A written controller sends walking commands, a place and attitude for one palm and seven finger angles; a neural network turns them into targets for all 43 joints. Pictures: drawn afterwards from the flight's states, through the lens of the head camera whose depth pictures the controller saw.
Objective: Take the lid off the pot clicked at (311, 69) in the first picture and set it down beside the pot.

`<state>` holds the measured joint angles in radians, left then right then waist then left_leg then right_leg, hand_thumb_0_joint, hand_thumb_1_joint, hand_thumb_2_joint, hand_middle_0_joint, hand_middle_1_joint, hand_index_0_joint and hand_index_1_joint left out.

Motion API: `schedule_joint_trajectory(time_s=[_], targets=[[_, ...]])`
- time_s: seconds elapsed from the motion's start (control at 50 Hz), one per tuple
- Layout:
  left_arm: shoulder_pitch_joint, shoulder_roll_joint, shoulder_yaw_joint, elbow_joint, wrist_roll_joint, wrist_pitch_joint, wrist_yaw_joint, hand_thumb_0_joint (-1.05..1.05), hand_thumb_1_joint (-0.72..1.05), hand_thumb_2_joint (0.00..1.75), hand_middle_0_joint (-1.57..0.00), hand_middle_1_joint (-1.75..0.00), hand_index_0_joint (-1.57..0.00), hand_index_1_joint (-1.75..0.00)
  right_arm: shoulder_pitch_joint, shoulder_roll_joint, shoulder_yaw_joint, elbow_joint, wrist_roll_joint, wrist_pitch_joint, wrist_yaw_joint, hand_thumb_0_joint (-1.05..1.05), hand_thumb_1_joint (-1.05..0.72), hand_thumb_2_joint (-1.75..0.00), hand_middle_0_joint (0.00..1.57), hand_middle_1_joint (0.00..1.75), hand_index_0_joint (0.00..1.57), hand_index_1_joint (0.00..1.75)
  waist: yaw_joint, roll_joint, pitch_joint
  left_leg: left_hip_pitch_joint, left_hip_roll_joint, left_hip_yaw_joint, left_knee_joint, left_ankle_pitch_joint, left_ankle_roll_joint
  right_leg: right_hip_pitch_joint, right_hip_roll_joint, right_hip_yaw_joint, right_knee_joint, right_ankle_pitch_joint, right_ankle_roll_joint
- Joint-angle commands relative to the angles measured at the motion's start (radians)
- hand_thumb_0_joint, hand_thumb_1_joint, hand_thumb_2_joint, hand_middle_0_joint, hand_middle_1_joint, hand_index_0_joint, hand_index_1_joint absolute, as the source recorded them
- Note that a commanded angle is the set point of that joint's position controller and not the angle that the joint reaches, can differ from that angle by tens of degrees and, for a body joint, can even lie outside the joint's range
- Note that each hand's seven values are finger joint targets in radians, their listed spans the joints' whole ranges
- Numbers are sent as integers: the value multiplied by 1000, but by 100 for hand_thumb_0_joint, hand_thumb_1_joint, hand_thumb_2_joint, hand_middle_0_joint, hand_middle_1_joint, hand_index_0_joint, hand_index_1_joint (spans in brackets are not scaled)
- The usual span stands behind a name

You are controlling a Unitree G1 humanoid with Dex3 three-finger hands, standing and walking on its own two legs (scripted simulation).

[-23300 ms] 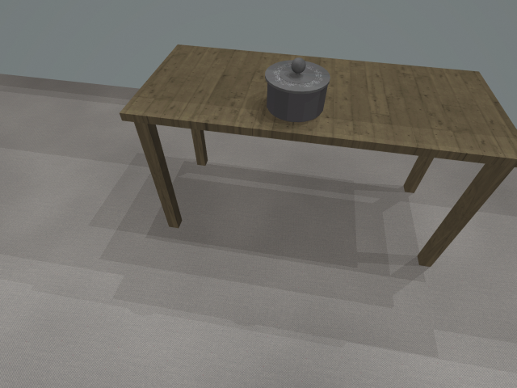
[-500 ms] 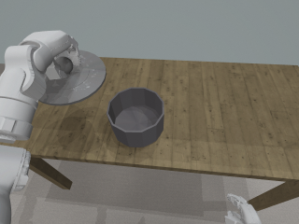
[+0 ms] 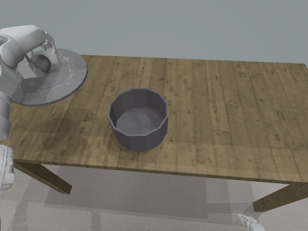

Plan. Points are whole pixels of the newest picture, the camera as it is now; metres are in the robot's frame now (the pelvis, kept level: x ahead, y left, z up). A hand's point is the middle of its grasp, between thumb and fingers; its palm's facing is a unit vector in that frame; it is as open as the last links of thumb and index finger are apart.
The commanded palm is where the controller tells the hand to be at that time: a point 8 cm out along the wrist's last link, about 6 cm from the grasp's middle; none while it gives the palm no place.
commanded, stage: move the lid sideways beside the pot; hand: left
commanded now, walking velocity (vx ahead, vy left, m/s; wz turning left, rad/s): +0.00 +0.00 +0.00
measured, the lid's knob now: (40, 63) +0.47 +0.29 +0.17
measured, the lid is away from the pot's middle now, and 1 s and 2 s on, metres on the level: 0.23 0.24 0.23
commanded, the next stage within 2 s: lower the lid onto the table in 0.20 s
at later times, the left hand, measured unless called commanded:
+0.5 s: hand (30, 66) +0.45 +0.30 +0.18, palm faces -0.29 -0.04 -0.96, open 7.2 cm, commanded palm +0.44 +0.30 +0.25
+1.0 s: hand (37, 81) +0.44 +0.30 +0.14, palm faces -0.34 -0.06 -0.94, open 7.2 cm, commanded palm +0.44 +0.29 +0.21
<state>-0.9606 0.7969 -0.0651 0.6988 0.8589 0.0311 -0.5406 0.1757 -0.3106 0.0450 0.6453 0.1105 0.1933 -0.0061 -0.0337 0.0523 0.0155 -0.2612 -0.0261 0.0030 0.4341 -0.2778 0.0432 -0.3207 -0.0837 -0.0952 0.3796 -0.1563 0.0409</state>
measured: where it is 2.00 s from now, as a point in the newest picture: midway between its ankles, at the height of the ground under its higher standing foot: outside the picture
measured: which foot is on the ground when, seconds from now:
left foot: down 0.00-1.00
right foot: down 0.00-1.00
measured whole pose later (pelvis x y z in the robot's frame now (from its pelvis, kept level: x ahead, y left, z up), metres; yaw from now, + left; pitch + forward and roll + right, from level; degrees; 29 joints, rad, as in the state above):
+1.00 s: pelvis +0.01 +0.01 +0.00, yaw +0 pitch +8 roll -2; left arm -0.84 0.78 -0.05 0.66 0.83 -0.08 -0.50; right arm 0.18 -0.30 0.03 0.65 0.10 0.20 0.00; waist -0.02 0.05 0.01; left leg -0.29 -0.03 0.00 0.45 -0.30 0.06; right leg -0.33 -0.09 -0.09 0.36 -0.16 0.05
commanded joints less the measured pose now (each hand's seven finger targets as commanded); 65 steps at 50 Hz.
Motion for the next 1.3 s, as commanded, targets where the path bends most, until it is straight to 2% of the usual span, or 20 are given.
schedule_joint_trajectory(time_s=[0.0, 0.16, 0.24, 0.3, 0.34, 0.4, 0.42, 0.5, 0.56, 0.62, 0.68, 0.76, 0.84, 0.88, 0.94, 1.04, 1.08, 1.14, 1.22, 1.28], targets=[[-521, 373, 143, -209, 13, -15, 54, 0, 69, 92, -91, -101, -92, -103, -20, -155, -57, -115, -5, -20, -6, 0, -90, -90, 20, 30, 20, 30, 1, 36, -468, 132, -2, -47, -10, 465, 24, 232, 60, 5, 27, 300, -85], [-535, 373, 152, -263, -9, -47, 46, 0, 69, 92, -91, -101, -92, -103, -9, -151, -64, -102, -9, -25, -10, 0, -90, -90, 20, 30, 20, 30, -6, 79, -495, 208, 6, -63, 9, 592, 30, 212, 68, 3, 15, 331, -82], [-506, 341, 127, -194, -16, -46, 42, 0, 69, 92, -91, -101, -92, -103, 2, -154, -61, -84, -4, -21, -10, 0, -90, -90, 20, 30, 20, 30, -16, 61, -419, 172, 9, -60, 4, 555, 24, 178, 72, -7, 5, 299, -81], [-527, 394, 163, -250, -2, -53, 48, 0, 69, 92, -91, -101, -92, -103, 3, -157, -64, -93, -14, -22, -4, 0, -90, -90, 20, 30, 20, 30, -4, 75, -490, 195, 5, -66, 11, 608, 23, 208, 73, 2, 18, 330, -83], [-508, 354, 141, -230, -5, -56, 46, 0, 69, 92, -91, -101, -92, -103, -7, -151, -62, -95, -11, -20, -2, 0, -90, -90, 20, 30, 20, 30, -8, 68, -472, 193, 7, -69, 15, 631, 22, 198, 73, -2, 19, 340, -83], [-508, 397, 184, -335, -5, -66, 52, 0, 69, 92, -91, -101, -92, -103, -14, -152, -69, -110, -22, -20, 10, 0, -90, -90, 20, 30, 20, 30, 6, 115, -549, 244, 10, -88, 25, 748, 15, 210, 77, 5, 34, 356, -82], [-461, 355, 167, -283, -6, -64, 49, 0, 69, 92, -91, -101, -92, -103, -19, -145, -68, -115, -21, -23, 13, 0, -90, -90, 20, 30, 20, 30, 0, 99, -516, 238, 11, -84, 35, 759, 18, 188, 78, 3, 31, 359, -81], [-405, 382, 192, -171, -16, -61, 50, 0, 69, 92, -91, -101, -92, -103, 0, -156, -61, -110, -11, -8, 14, 0, -90, -90, 20, 30, 20, 30, 2, -7, -462, 149, 5, -62, 16, 605, 22, 206, 71, 0, 32, 344, -76], [-454, 323, 135, -251, -8, -64, 52, 0, 69, 92, -91, -101, -92, -103, -19, -147, -65, -118, -13, -6, 15, 0, -90, -90, 20, 30, 20, 30, -7, 48, -460, 176, 11, -67, 20, 643, 20, 180, 71, 1, 30, 341, -76], [-456, 399, 206, -355, 1, -80, 70, 0, 69, 92, -91, -101, -92, -103, -18, -144, -73, -128, -24, -12, 19, 0, -90, -90, 20, 30, 20, 30, 2, 108, -548, 249, 14, -84, 42, 770, 18, 194, 79, 10, 39, 365, -80], [-409, 398, 218, -308, -27, -88, 74, 0, 69, 92, -91, -101, -92, -103, -13, -152, -72, -119, -25, -16, 17, 0, -90, -90, 20, 30, 20, 30, -3, 113, -513, 231, 15, -78, 39, 726, 18, 179, 74, 8, 26, 341, -80], [-357, 329, 173, -174, -30, -86, 73, 0, 69, 92, -91, -101, -92, -103, 7, -147, -63, -103, -13, -13, 9, 0, -90, -90, 20, 30, 20, 30, -7, 19, -423, 148, 12, -57, 22, 587, 24, 170, 71, -2, 21, 320, -76], [-437, 286, 127, -391, -11, -93, 86, 0, 69, 92, -91, -101, -92, -103, -12, -136, -77, -113, -28, -17, 17, 0, -90, -90, 20, 30, 20, 30, -9, 138, -521, 271, 23, -88, 40, 770, 9, 153, 81, 6, 24, 326, -78], [-360, 365, 201, -312, -21, -104, 97, 0, 69, 92, -91, -101, -92, -103, 3, -152, -74, -106, -28, -23, 13, 0, -90, -90, 20, 30, 20, 30, -3, 101, -500, 237, 20, -85, 44, 733, 10, 158, 82, 7, 22, 313, -82], [-369, 317, 168, -176, -39, -107, 88, 0, 69, 92, -91, -101, -92, -103, 13, -149, -62, -85, -13, -14, 0, 0, -90, -90, 20, 30, 20, 30, -10, 12, -428, 140, 11, -57, 15, 534, 23, 174, 69, -2, 16, 295, -77], [-422, 303, 148, -321, 2, -120, 119, 0, 69, 92, -91, -101, -92, -103, 15, -139, -75, -93, -27, -23, 4, 0, -90, -90, 20, 30, 20, 30, -6, 125, -516, 256, 24, -83, 37, 731, 4, 151, 81, 7, 25, 311, -82], [-333, 402, 243, -222, -3, -132, 135, 0, 69, 92, -91, -101, -92, -103, 26, -157, -72, -92, -26, -24, 2, 0, -90, -90, 20, 30, 20, 30, 1, 76, -494, 199, 17, -74, 40, 683, 13, 180, 78, 12, 28, 328, -87], [-338, 294, 156, -76, -23, -129, 120, 0, 69, 92, -91, -101, -92, -103, 35, -150, -63, -73, -13, -12, -10, 0, -90, -90, 20, 30, 20, 30, -12, -33, -406, 91, 10, -39, 13, 472, 25, 183, 65, 2, 23, 311, -78], [-423, 305, 145, -300, 24, -142, 141, 0, 69, 92, -91, -101, -92, -103, 16, -139, -78, -100, -29, -15, -2, 0, -90, -90, 20, 30, 20, 30, -5, 129, -526, 224, 18, -71, 39, 699, 11, 171, 76, 13, 38, 338, -86], [-321, 364, 213, -180, 1, -159, 148, 0, 69, 92, -91, -101, -92, -103, 37, -151, -73, -86, -23, -16, -7, 0, -90, -90, 20, 30, 20, 30, -5, 68, -487, 181, 18, -62, 41, 643, 20, 175, 74, 15, 33, 328, -84]])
